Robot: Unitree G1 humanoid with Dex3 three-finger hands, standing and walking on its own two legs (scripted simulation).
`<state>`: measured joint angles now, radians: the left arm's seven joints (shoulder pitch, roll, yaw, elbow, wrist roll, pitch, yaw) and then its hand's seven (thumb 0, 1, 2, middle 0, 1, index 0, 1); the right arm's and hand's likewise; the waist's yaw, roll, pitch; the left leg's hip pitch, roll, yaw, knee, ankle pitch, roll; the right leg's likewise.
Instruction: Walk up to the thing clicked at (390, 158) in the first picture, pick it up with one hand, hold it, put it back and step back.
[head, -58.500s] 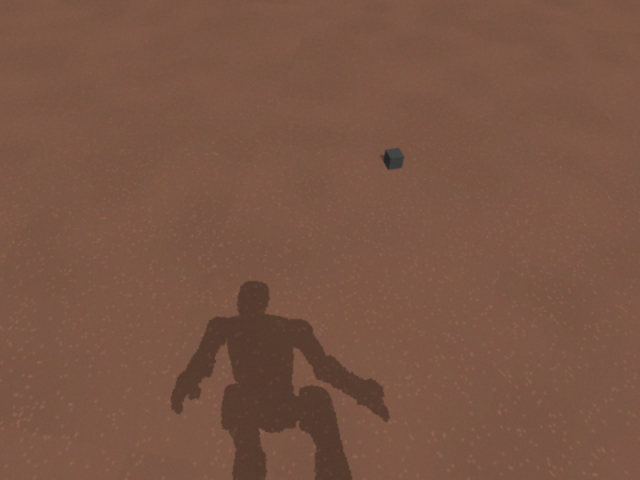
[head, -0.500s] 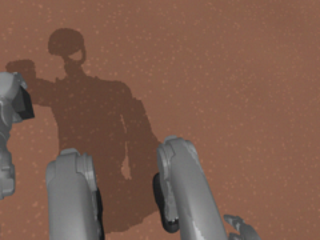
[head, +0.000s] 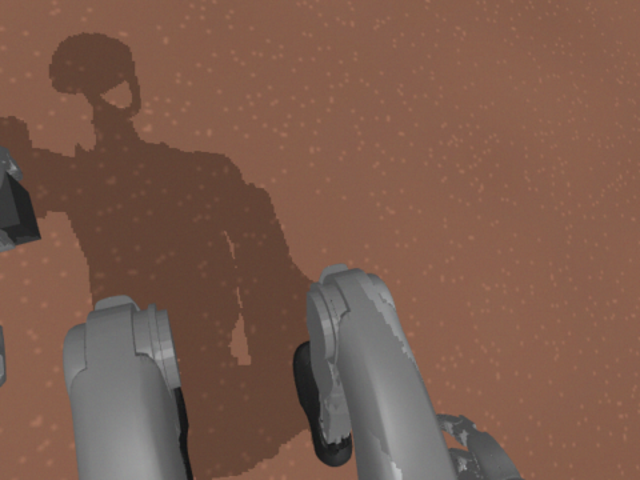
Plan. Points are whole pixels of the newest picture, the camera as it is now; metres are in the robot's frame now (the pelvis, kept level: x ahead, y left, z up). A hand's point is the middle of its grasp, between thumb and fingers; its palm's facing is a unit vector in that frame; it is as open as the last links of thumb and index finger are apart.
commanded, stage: lower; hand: left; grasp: from above
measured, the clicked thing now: out of the picture +0.44 +0.33 -0.22
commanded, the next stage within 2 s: rest in 0.10 s
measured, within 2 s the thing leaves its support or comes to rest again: rests again in 0.74 s
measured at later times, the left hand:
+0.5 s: hand (9, 214) +0.44 +0.32 -0.24, palm faces -0.45 -0.16 -0.88, open 9.8 cm
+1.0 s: hand (13, 217) +0.44 +0.32 -0.26, palm faces -0.43 -0.17 -0.89, open 9.8 cm
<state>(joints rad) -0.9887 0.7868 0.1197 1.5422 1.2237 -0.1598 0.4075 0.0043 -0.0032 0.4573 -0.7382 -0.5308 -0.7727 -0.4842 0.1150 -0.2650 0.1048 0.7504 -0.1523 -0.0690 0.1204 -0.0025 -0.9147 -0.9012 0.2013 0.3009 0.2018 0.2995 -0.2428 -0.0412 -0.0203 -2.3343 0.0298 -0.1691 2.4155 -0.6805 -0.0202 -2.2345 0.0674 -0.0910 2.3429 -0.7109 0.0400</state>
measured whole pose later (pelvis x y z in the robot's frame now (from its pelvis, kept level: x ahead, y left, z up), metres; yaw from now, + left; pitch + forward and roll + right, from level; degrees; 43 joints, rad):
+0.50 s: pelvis +0.00 +0.00 -0.02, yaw -2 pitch +32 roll -10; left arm -1.00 0.86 0.18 1.62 1.22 -0.16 0.51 0.00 -0.02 0.47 -0.76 -0.51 -0.79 -0.47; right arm 0.10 -0.27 0.17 0.74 -0.20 -0.12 0.16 0.00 -0.91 -0.90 0.20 0.30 0.20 0.30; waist -0.29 -0.07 0.06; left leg -2.38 0.03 -0.21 2.50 -0.70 -0.03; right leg -2.27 0.08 -0.12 2.40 -0.71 0.05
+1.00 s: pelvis +0.00 +0.01 -0.02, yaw -4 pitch +30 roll -12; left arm -1.01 0.92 0.16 1.69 1.22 -0.16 0.59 0.00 -0.05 0.48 -0.79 -0.49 -0.82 -0.45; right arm 0.06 -0.29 0.23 0.72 -0.23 -0.18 0.20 0.00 -0.91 -0.90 0.20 0.30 0.20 0.30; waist -0.31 -0.11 0.09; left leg -2.37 0.03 -0.24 2.53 -0.71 -0.02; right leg -2.24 0.09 -0.15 2.40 -0.71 0.06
